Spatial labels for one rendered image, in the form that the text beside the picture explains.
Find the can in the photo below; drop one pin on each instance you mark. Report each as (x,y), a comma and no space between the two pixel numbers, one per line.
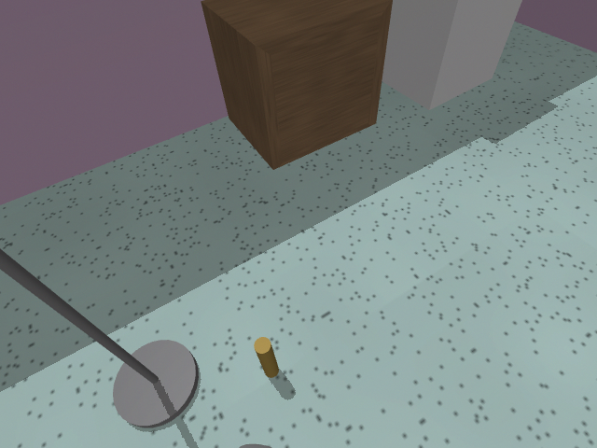
(266,356)

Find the floor lamp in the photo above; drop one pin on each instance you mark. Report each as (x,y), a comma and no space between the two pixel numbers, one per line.
(155,383)

